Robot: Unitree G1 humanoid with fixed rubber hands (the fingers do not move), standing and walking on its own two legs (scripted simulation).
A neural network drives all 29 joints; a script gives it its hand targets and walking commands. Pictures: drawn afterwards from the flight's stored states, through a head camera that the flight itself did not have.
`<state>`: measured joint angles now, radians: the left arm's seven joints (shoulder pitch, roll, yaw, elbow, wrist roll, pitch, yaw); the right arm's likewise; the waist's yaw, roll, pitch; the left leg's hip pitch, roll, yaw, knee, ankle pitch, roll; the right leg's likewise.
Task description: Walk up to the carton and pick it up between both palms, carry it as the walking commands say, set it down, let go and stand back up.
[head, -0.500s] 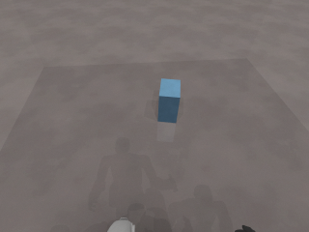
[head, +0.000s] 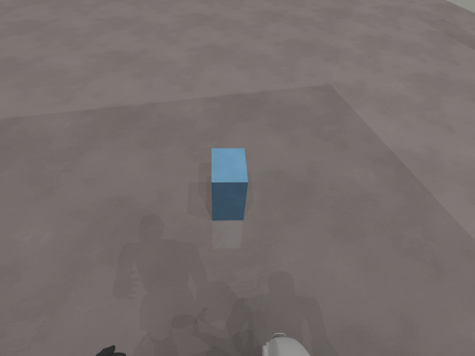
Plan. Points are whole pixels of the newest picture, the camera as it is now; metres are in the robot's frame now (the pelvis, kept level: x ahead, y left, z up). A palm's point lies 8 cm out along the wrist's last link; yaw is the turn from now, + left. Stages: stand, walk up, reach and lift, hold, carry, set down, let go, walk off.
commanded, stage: walk up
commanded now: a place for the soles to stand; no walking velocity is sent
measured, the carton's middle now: (228, 185) +1.00 -0.06 -0.62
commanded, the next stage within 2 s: none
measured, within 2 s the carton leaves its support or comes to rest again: neither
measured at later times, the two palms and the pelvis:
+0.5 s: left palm out of the picture +0.19 +0.25 -0.15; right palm (332, 243) +0.37 -0.25 -0.10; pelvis +0.23 -0.01 -0.03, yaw +2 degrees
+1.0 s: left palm (154, 204) +0.51 +0.17 -0.12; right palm (352, 222) +0.44 -0.33 -0.13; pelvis +0.41 -0.08 -0.02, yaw +1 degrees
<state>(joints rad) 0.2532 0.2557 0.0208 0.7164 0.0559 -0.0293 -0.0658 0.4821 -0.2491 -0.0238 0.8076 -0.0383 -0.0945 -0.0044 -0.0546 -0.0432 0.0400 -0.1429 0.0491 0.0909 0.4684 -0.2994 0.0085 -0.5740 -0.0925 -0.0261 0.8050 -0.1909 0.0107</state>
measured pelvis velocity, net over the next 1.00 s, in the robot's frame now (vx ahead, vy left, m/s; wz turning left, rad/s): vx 0.41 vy -0.08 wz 0.02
